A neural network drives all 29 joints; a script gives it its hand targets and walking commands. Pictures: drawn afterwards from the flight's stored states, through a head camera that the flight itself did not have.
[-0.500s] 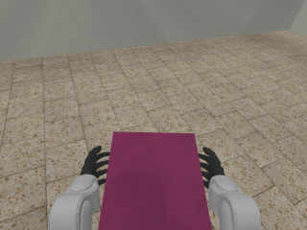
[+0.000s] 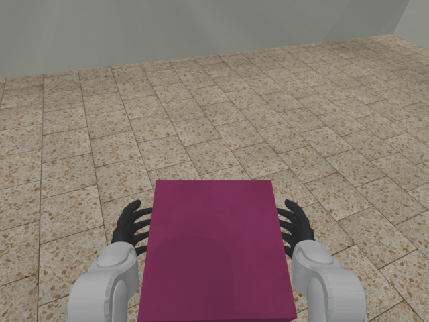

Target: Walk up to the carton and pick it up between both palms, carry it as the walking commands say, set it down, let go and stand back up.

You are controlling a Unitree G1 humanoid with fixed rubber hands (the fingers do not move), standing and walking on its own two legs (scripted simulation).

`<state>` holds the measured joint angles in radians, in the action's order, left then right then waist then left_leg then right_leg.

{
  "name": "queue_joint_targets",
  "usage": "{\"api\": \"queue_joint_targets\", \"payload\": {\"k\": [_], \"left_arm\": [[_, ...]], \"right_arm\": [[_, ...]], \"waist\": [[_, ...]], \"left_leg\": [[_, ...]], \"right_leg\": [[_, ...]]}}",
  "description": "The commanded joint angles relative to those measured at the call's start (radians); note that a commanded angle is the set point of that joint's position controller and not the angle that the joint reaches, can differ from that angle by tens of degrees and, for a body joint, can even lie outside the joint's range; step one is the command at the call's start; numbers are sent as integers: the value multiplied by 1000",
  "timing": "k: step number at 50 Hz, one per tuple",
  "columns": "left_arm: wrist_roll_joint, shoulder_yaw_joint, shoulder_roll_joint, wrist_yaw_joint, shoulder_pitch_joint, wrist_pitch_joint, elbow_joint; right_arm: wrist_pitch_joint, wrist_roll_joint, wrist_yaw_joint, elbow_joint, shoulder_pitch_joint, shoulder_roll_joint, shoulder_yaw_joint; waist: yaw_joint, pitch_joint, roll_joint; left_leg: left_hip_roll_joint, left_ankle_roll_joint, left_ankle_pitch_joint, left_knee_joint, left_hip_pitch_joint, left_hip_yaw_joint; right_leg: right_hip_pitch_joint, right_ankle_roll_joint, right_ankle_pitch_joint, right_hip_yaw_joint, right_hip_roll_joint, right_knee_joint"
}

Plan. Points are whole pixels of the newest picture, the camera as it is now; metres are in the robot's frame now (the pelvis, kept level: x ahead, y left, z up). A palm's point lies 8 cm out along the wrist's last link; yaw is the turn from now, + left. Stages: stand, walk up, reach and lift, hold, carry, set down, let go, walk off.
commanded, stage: carry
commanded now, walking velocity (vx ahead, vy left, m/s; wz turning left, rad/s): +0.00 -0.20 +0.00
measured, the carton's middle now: (213, 265) +0.24 +0.00 +0.02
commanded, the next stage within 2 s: none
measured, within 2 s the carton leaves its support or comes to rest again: neither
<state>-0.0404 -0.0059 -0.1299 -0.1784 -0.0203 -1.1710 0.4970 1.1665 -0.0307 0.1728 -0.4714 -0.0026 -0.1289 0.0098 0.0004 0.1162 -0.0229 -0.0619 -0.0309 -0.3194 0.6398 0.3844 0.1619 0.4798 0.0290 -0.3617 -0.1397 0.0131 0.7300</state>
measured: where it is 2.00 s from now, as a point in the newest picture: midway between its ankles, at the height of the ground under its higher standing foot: outside the picture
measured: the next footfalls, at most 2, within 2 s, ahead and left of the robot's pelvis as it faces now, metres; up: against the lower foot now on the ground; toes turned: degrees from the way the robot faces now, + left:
right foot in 0.24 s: +0.03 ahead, -0.22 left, +0.00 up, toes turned -7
left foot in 0.52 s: -0.02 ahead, -0.06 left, +0.00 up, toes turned +10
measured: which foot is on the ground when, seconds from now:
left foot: down 0.00-0.24, up 0.26-0.50, down 0.52-0.82, up 0.84-1.00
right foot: up 0.00-0.22, down 0.24-0.52, up 0.54-0.78, down 0.80-1.00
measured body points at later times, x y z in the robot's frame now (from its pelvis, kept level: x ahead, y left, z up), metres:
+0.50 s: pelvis -0.05 -0.15 +0.00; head -0.06 -0.14 +0.45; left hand +0.20 -0.01 +0.09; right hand +0.20 -0.29 +0.09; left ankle -0.07 -0.06 -0.72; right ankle -0.01 -0.22 -0.72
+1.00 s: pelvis -0.10 -0.30 +0.01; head -0.10 -0.31 +0.46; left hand +0.16 -0.17 +0.09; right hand +0.15 -0.45 +0.08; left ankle -0.12 -0.18 -0.67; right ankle -0.06 -0.38 -0.72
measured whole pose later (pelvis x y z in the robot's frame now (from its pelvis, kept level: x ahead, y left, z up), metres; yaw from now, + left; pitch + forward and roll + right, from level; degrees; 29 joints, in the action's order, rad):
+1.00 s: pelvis -0.10 -0.30 +0.01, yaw +0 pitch +4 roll +0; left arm -0.04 0.02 -0.13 -0.18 -0.02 -1.15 0.50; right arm 1.18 -0.03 0.17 -0.52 -0.01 -0.13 -0.01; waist -0.03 0.08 0.03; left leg -0.09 0.04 -0.52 1.01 0.51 0.12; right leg 0.41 0.06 -0.22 -0.13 -0.02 0.56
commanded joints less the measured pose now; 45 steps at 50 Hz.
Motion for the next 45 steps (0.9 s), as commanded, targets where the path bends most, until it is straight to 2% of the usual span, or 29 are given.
{"api": "queue_joint_targets", "payload": {"k": [1,2,4,5,8,11,12,13,14,15,16,18,22,24,25,26,27,28,29,30,31,33,37,39,40,41,42,43,45], "left_arm": [[289,631,-870,138,454,13,135],[302,642,-891,144,479,19,138],[311,650,-904,150,476,27,135],[312,652,-900,149,468,28,135],[296,628,-865,137,407,22,123],[281,589,-830,132,332,8,84],[277,577,-821,132,327,5,79],[267,564,-798,135,340,6,70],[266,558,-828,134,355,16,87],[266,562,-853,137,363,17,104],[263,559,-867,141,362,22,105],[260,559,-884,141,382,37,122],[254,562,-873,134,357,42,125],[258,575,-859,129,345,34,122],[260,580,-846,127,339,30,113],[264,586,-832,125,346,25,104],[269,608,-836,130,351,17,122],[279,627,-841,135,425,16,154],[287,636,-861,139,446,17,149],[298,645,-880,146,467,20,142],[307,651,-891,151,481,26,144],[314,659,-901,152,466,32,145],[296,635,-861,138,389,23,130],[286,612,-839,135,338,12,103],[283,598,-829,135,324,9,93],[280,587,-820,136,325,6,88],[264,568,-800,137,336,13,79],[275,575,-844,138,354,19,112],[267,569,-875,146,356,30,116]], "right_arm": [[-21,241,-141,-87,340,-838,521],[-29,243,-144,-106,367,-857,520],[-39,243,-142,-131,378,-871,527],[-40,244,-139,-142,377,-866,528],[-28,243,-129,-157,344,-829,534],[-13,240,-121,-152,321,-795,536],[-8,239,-119,-147,322,-787,538],[-3,232,-118,-147,309,-784,550],[0,255,-125,-170,366,-801,576],[-1,273,-133,-167,400,-834,595],[-5,285,-138,-168,425,-857,613],[-13,307,-145,-167,441,-891,634],[-17,300,-140,-168,403,-867,619],[-13,285,-137,-149,367,-848,597],[-10,276,-138,-133,352,-839,583],[-8,266,-138,-116,340,-825,563],[-12,251,-138,-101,310,-811,545],[-18,254,-141,-86,320,-823,535],[-21,248,-142,-90,327,-836,530],[-27,242,-144,-99,359,-849,524],[-35,246,-145,-119,384,-860,528],[-42,249,-142,-141,376,-871,531],[-28,245,-127,-159,329,-826,535],[-18,243,-121,-158,317,-805,538],[-14,241,-120,-155,312,-794,540],[-9,240,-117,-150,315,-790,544],[-2,241,-120,-164,325,-783,566],[-3,267,-127,-173,375,-823,592],[-12,295,-140,-175,427,-873,629]], "waist": [[-8,129,174],[-6,111,128],[-7,111,190],[-9,124,216],[-17,162,247],[-1,217,208],[-1,227,117],[-10,207,-138],[1,200,-314],[3,199,-245],[6,192,-180],[3,191,-139],[12,213,-130],[3,226,-109],[-6,235,-85],[-13,227,4],[-16,194,278],[-8,123,328],[-10,108,214],[-9,95,148],[-7,84,142],[-9,106,211],[-17,166,259],[-2,198,242],[-1,219,186],[-4,223,71],[-6,197,-251],[1,210,-295],[7,207,-164]], "left_leg": [[-454,-152,264,-331,-193,-464],[-406,-119,177,-340,-151,-371],[-300,-58,209,-318,-128,-211],[-274,-46,239,-303,-125,-179],[-279,-37,368,-255,-154,-173],[-234,23,413,-103,-115,-114],[-190,56,304,-6,-52,-74],[-93,102,-34,119,140,0],[-39,112,-318,293,212,-18],[-32,90,-357,431,207,-63],[-25,69,-308,495,210,-79],[-28,59,-206,469,206,-70],[-2,40,-187,213,88,-23],[10,24,-89,-19,-24,-6],[-27,19,43,-192,-142,-30],[-140,8,77,-280,-294,-165],[-444,-80,176,-343,-365,-511],[-527,-178,282,-355,-262,-580],[-481,-172,270,-341,-209,-502],[-436,-135,201,-345,-167,-420],[-379,-96,190,-341,-145,-319],[-283,-46,314,-295,-148,-178],[-281,-26,483,-223,-185,-150],[-254,15,472,-127,-162,-110],[-219,48,426,-61,-118,-80],[-172,82,230,45,-17,-50],[-54,128,-168,162,203,22],[-39,114,-371,368,200,-41],[-27,70,-299,511,210,-80]], "right_leg": [[145,-54,-84,205,-95,291],[130,-52,-41,193,-91,294],[78,-54,-5,124,-75,198],[42,-58,-9,89,-62,145],[-32,-67,-27,27,-34,-27],[-229,-61,78,-29,-18,-306],[-304,-51,153,42,-93,-390],[-363,11,333,286,-291,-437],[-312,119,496,381,-370,-394],[-290,161,521,321,-338,-361],[-276,160,485,253,-301,-344],[-287,149,439,178,-248,-317],[-268,173,402,205,-252,-322],[-254,156,379,204,-237,-304],[-199,116,353,186,-224,-289],[-58,58,274,158,-183,-203],[160,-23,45,82,-104,-36],[196,-54,-120,108,-82,154],[156,-57,-94,188,-94,253],[137,-55,-54,201,-96,282],[128,-53,-21,175,-91,259],[64,-59,1,104,-64,164],[-43,-71,-13,13,-32,-57],[-174,-65,71,-42,-13,-268],[-267,-60,127,-27,-38,-358],[-343,-42,256,87,-151,-413],[-385,56,512,363,-357,-414],[-331,145,613,336,-353,-362],[-311,155,534,213,-290,-331]]}}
